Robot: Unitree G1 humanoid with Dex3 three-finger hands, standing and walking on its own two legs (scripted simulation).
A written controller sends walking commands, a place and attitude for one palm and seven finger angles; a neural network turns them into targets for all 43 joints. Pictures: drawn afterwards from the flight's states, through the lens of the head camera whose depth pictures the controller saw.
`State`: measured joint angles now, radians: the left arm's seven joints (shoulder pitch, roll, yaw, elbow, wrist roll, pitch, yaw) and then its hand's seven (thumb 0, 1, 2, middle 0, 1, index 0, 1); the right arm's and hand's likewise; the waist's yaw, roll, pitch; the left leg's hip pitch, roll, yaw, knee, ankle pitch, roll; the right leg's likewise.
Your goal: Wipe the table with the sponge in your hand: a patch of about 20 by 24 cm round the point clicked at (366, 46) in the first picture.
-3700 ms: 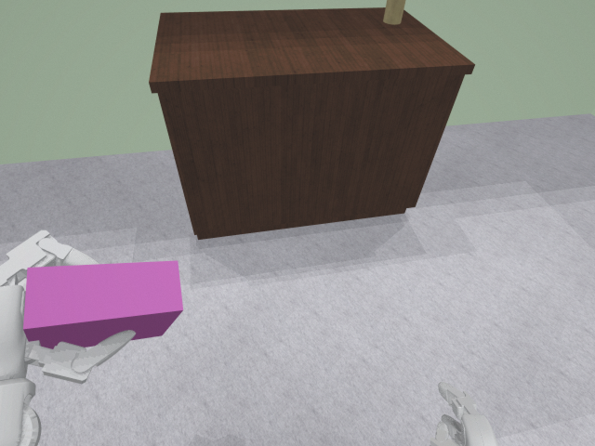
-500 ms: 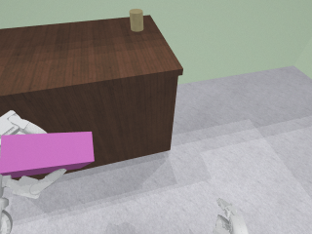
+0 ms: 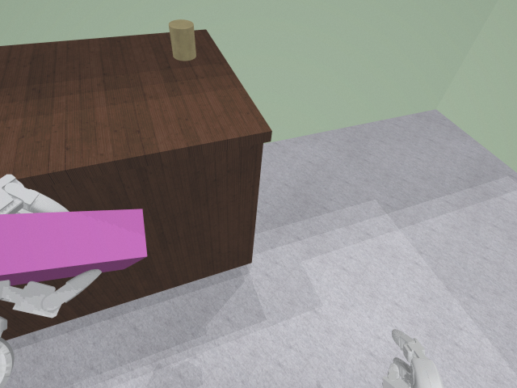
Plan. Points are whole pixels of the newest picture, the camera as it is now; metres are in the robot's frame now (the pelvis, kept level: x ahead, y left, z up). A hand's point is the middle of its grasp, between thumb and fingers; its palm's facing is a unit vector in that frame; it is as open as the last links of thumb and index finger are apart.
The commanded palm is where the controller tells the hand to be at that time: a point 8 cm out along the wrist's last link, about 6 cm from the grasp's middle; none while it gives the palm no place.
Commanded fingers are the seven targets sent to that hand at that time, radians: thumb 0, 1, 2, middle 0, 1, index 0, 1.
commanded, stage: take the last steps up to it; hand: left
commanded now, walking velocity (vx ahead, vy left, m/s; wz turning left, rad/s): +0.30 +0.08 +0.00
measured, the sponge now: (94, 245) +0.24 +0.21 +0.16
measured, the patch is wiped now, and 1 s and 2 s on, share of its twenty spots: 0.00 0.00 0.00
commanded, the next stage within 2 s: come to a stop and stand still in 1.22 s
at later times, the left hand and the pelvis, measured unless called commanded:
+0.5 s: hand (130, 185) +0.32 +0.19 +0.18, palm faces +0.36 -0.80 -0.47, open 9.7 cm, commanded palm +0.26 +0.24 +0.18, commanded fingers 0.00 0.10 1.30 -1.20 -1.60 -1.20 -1.60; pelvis +0.10 -0.04 +0.01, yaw +1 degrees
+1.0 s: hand (133, 125) +0.42 +0.21 +0.19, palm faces +0.36 -0.81 -0.46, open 9.7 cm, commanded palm +0.37 +0.27 +0.18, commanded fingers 0.00 0.10 1.30 -1.20 -1.60 -1.20 -1.60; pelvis +0.21 -0.01 +0.00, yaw -1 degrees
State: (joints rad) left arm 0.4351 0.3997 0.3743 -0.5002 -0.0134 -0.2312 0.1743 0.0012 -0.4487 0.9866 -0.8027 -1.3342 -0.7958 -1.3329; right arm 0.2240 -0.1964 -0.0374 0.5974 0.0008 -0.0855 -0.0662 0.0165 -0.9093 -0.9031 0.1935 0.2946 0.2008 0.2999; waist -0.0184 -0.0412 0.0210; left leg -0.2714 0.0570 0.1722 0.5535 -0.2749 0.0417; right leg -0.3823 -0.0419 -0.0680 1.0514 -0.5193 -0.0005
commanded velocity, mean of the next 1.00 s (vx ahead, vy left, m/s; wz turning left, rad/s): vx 0.26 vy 0.10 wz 0.02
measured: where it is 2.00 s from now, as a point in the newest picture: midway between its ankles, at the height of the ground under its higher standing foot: (252, 383)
